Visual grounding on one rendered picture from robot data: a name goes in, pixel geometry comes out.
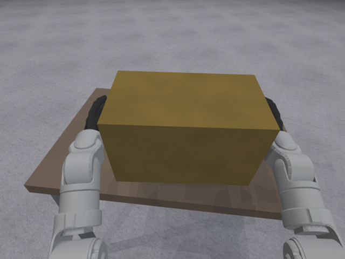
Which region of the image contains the left robot hand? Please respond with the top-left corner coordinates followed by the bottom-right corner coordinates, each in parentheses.
top-left (84, 95), bottom-right (107, 131)

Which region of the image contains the table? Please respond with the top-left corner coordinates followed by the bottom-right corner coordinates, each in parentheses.
top-left (24, 88), bottom-right (287, 239)

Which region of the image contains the right robot hand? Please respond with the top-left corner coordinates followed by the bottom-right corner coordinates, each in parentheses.
top-left (265, 97), bottom-right (283, 131)

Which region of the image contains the right robot upper arm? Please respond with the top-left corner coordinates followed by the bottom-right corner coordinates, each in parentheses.
top-left (283, 237), bottom-right (345, 259)

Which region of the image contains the carton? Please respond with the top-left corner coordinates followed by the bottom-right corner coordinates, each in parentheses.
top-left (97, 71), bottom-right (280, 186)

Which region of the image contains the left robot upper arm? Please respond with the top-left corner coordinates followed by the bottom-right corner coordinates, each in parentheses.
top-left (50, 237), bottom-right (108, 259)

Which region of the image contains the right robot forearm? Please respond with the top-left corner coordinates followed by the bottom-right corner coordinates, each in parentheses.
top-left (264, 131), bottom-right (345, 250)

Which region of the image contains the left robot forearm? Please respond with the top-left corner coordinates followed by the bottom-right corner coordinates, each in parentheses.
top-left (47, 129), bottom-right (105, 259)

